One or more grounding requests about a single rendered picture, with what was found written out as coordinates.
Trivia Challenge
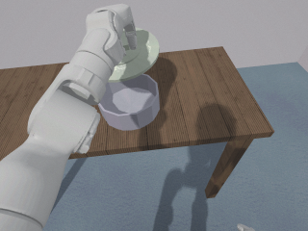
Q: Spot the knob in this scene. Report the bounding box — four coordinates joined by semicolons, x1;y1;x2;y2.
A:
121;32;130;51

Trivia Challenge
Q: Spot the pot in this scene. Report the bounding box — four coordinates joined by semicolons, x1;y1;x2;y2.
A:
97;74;160;131

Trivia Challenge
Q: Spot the lid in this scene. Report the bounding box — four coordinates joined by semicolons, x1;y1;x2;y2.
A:
108;27;160;83

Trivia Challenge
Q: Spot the robot left hand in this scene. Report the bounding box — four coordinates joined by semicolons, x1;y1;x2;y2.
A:
92;3;138;56

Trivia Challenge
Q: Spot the table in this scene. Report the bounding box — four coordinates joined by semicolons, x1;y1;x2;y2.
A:
0;46;275;198

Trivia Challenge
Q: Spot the left robot forearm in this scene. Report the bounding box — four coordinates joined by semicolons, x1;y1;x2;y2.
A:
27;8;124;135

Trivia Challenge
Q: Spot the left robot upper arm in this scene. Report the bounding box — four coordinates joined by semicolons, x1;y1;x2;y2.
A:
0;90;101;231

